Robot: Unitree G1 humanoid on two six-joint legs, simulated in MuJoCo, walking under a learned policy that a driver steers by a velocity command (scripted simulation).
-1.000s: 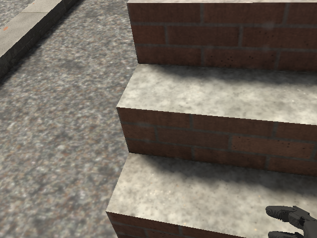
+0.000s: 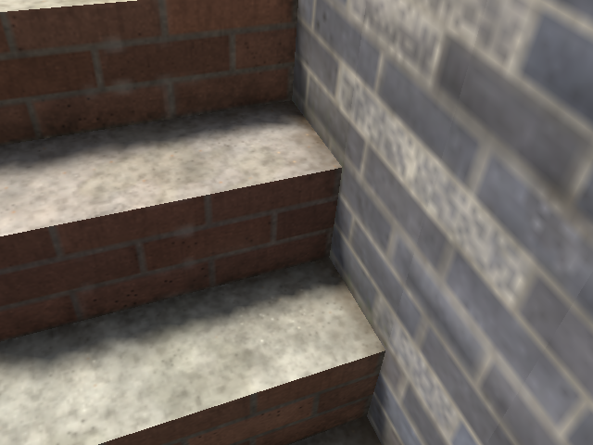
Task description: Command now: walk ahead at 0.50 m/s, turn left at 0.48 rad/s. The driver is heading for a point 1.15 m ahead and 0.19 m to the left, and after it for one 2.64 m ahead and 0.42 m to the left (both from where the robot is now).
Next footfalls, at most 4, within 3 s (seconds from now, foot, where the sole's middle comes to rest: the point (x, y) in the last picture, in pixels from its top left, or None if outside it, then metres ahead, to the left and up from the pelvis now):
0.04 left None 0.09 0.08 -0.73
0.48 right None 0.10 -0.10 -0.73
0.76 left None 0.07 0.21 -0.73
1.12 right None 0.23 0.00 -0.51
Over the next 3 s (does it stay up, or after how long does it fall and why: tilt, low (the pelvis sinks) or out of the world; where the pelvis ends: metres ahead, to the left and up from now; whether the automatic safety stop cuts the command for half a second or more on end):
stays up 0.66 0.12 0.64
